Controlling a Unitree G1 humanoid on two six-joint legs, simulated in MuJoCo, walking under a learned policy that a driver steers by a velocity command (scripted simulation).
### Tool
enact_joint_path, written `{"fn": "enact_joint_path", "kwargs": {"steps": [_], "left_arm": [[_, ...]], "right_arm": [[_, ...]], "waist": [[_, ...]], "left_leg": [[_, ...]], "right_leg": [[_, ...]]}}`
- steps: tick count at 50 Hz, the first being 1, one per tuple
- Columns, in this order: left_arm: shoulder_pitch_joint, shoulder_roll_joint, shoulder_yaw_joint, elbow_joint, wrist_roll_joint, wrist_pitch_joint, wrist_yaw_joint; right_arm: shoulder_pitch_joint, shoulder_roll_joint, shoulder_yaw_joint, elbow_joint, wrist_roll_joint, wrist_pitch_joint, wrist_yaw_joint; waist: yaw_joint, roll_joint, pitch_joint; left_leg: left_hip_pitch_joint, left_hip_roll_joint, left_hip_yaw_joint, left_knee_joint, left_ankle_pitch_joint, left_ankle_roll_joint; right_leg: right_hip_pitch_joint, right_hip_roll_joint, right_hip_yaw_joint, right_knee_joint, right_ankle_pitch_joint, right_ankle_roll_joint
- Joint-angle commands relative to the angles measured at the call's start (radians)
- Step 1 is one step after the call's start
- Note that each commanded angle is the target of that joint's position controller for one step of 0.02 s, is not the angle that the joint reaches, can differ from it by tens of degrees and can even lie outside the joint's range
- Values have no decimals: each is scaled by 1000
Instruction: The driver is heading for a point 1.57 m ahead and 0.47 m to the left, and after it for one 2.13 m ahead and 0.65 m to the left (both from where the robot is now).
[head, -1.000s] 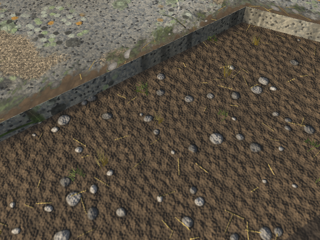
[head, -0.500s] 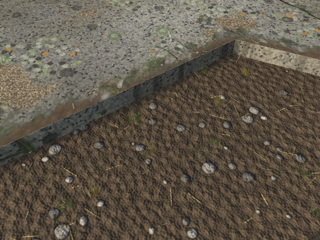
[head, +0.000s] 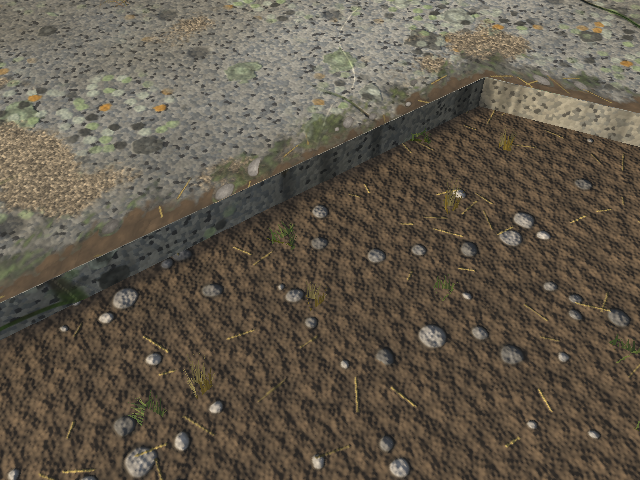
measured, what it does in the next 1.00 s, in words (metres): stands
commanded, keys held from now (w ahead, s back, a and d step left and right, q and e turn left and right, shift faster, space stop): no key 0.48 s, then w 0.04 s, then no key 0.48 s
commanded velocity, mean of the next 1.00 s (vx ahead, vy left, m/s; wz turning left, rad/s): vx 0.02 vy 0.00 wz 0.00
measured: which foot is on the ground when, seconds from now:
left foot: down 0.00-1.00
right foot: down 0.00-1.00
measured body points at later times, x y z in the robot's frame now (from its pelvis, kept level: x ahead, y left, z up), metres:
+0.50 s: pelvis +0.00 +0.00 +0.00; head +0.01 +0.00 +0.45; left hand +0.03 +0.25 -0.15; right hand +0.02 -0.24 -0.15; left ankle -0.01 +0.12 -0.74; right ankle +0.01 -0.13 -0.74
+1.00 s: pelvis +0.02 +0.00 +0.00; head +0.03 +0.00 +0.45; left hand +0.03 +0.24 -0.16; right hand +0.01 -0.24 -0.16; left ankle -0.01 +0.12 -0.74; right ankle +0.01 -0.13 -0.74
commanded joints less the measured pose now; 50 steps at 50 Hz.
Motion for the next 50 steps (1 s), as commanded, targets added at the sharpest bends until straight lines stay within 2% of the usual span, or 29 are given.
{"fn": "enact_joint_path", "kwargs": {"steps": [1,12,24,25,26,27,29,31,34,40,50], "left_arm": [[3,109,17,-13,-1,-9,4],[20,94,6,53,-2,-8,6],[47,77,-5,91,-4,-8,7],[66,66,-8,102,-4,-7,7],[72,69,-6,106,-10,-6,9],[57,63,-9,99,-8,-6,11],[54,42,-17,97,1,-15,9],[77,57,-17,107,1,-24,4],[89,62,-18,111,-7,-27,-1],[100,53,-21,114,-9,-16,1],[103,47,-17,111,-9,-8,6]], "right_arm": [[19,-108,-17,-21,0,-7,-5],[67,-93,-12,7,2,-8,-10],[120,-72,-7,23,3,-8,-12],[140,-63,-5,34,4,-7,-13],[147,-76,-10,36,10,-3,-17],[128,-78,-11,27,10,-2,-20],[118,-54,-4,21,3,-11,-19],[153,-52,-3,30,3,-21,-14],[176,-52,-1,34,8,-20,-11],[190,-43,1,36,9,-8,-11],[202,-34,-3,39,8,-6,-16]], "waist": [[-1,8,-17],[2,4,-6],[5,3,3],[5,7,-20],[4,18,-6],[7,29,49],[11,26,93],[4,-6,49],[1,-3,-8],[3,0,-9],[5,5,8]], "left_leg": [[-54,25,-24,-98,115,15],[-60,18,-20,-102,107,17],[-66,13,-17,-101,106,19],[-57,4,-10,-107,6,22],[-73,-4,-11,-108,-156,36],[-117,9,-34,-124,-218,46],[-158,18,-45,-131,-143,43],[-109,0,-10,-83,58,24],[-49,2,-4,-54,191,16],[-39,4,-5,-55,222,15],[-44,7,-7,-66,207,12]], "right_leg": [[34,-19,15,-66,157,-21],[24,-15,6,-73,139,-19],[11,-13,-1,-74,129,-18],[20,0,-15,-72,35,-19],[-3,24,-39,-46,-118,-26],[-47,26,-38,-41,-151,-29],[-53,10,-18,-55,-38,-28],[-20,-4,-7,-49,118,-26],[11,-9,-5,-34,221,-26],[28,-8,-6,-37,245,-26],[25,-7,-9,-48,221,-24]]}}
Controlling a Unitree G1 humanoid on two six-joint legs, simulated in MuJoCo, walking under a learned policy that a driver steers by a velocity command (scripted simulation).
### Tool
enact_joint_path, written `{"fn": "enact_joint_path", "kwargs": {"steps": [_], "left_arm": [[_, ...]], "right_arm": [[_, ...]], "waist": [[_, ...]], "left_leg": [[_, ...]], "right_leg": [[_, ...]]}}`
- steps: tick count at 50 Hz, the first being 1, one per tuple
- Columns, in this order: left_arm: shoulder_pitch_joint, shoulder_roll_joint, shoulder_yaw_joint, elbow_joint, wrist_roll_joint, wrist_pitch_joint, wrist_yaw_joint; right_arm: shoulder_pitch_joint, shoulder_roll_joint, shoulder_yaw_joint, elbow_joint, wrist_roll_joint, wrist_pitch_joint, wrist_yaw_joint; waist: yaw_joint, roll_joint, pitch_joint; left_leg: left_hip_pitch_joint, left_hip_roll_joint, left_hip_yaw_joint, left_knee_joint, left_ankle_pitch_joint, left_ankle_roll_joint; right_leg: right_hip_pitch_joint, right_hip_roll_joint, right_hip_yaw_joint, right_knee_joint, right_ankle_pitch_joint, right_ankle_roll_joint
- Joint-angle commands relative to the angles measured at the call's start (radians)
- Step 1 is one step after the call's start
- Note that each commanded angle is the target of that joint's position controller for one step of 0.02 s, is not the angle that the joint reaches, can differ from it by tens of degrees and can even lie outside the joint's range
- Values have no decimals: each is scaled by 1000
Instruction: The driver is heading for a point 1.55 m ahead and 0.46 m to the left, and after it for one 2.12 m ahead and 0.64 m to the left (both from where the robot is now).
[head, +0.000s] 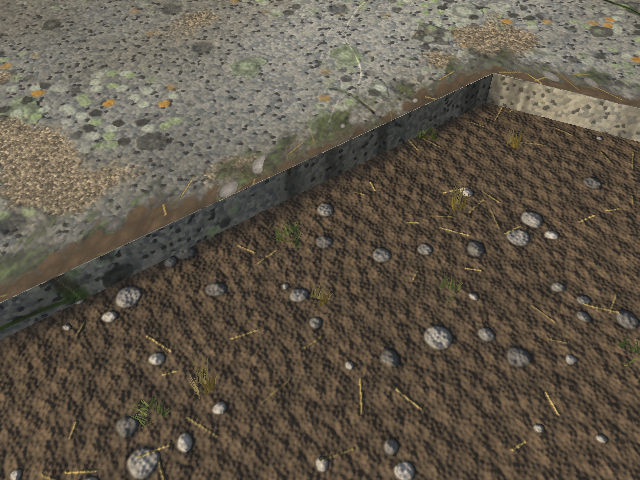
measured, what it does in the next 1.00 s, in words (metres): lifts its left foot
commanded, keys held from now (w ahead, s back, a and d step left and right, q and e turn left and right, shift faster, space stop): no key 0.64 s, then w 0.36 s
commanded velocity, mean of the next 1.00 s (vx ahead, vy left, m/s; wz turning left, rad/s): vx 0.09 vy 0.00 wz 0.00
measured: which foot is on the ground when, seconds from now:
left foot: down 0.00-0.90, up 0.92-1.00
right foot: down 0.00-1.00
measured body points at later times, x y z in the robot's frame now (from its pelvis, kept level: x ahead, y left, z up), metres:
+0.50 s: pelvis -0.01 +0.00 +0.00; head +0.00 +0.00 +0.45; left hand -0.01 +0.24 -0.16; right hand -0.03 -0.23 -0.16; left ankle -0.03 +0.12 -0.74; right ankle -0.01 -0.13 -0.74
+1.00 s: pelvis +0.06 -0.03 +0.00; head +0.06 -0.05 +0.45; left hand +0.01 +0.21 -0.15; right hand +0.06 -0.28 -0.16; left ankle -0.02 +0.10 -0.66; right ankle +0.00 -0.12 -0.74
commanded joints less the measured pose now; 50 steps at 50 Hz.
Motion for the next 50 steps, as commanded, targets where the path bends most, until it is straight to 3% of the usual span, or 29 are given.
{"fn": "enact_joint_path", "kwargs": {"steps": [1,32,33,35,37,40,41,42,43,44,45,46,47,48,49,50], "left_arm": [[58,94,15,-12,0,-2,4],[113,68,15,-17,0,-6,9],[133,57,13,-8,1,-5,10],[138,72,21,-11,-11,-5,14],[112,64,21,-36,-12,-23,11],[68,11,12,-74,-17,-74,-14],[61,19,14,-83,-21,-86,-23],[76,20,15,-86,-28,-95,-29],[134,9,15,-71,-33,-102,-32],[222,17,23,-33,-32,-105,-31],[320,59,41,5,-21,-104,-30],[476,168,74,31,-21,-107,-29],[536,229,80,24,-9,-122,-43],[429,159,57,-3,1,-136,-42],[350,112,43,-32,-4,-141,-45],[299,104,36,-50,-5,-138,-52]], "right_arm": [[83,-87,-15,-8,0,-3,-4],[123,-59,-23,-3,1,-8,-8],[142,-50,-21,8,0,-7,-9],[142,-83,-35,2,13,-2,-16],[153,-103,-43,-13,22,-14,-16],[221,-174,-73,-8,31,-43,-4],[195,-173,-74,-22,29,-48,-2],[148,-166,-72,-42,27,-52,2],[85,-165,-71,-63,36,-53,6],[32,-156,-68,-84,43,-50,10],[-3,-139,-65,-102,42,-54,11],[-29,-80,-50,-130,36,-70,14],[-39,-50,-41,-162,37,-95,13],[-35,-75,-46,-162,48,-109,21],[-21,-79,-46,-155,50,-118,32],[-26,-89,-52,-150,40,-125,37]], "waist": [[1,0,16],[1,1,45],[1,3,20],[-1,25,61],[-14,53,139],[-39,194,139],[-27,183,153],[1,171,162],[46,172,167],[89,134,157],[117,45,127],[163,-221,57],[160,-328,32],[95,-172,92],[62,-105,109],[42,-62,103]], "left_leg": [[-47,7,-2,-77,233,12],[-82,5,-7,-94,128,17],[-72,-4,2,-100,30,21],[-121,-10,-13,-97,-311,58],[-172,57,-113,-141,-495,110],[-95,269,-420,-286,-556,229],[-138,307,-473,-314,-534,252],[-172,300,-446,-312,-493,241],[-229,263,-372,-274,-446,207],[-306,188,-264,-205,-367,162],[-380,105,-152,-37,-213,116],[-519,-16,32,344,-82,51],[-665,-60,-16,607,-221,54],[-734,9,-90,764,-178,78],[-761,46,-98,806,-79,98],[-758,77,-82,772,7,108]], "right_leg": [[22,-6,-2,-61,249,-23],[-17,-4,-5,-75,139,-19],[-7,8,-19,-74,46,-21],[-74,45,-52,-22,-279,-43],[-182,32,-37,24,-386,-68],[-282,27,-81,270,-173,-70],[-271,1,-57,311,-172,-88],[-232,-8,-54,272,-205,-107],[-122,-6,-65,130,-194,-126],[53,23,-86,-13,-124,-125],[196,-4,-11,-62,-60,-117],[342,-201,324,-227,-183,-193],[367,-382,703,-349,-228,-309],[323,-400,682,-334,-199,-314],[307,-352,540,-322,-142,-279],[298,-303,421,-331,-63,-243]]}}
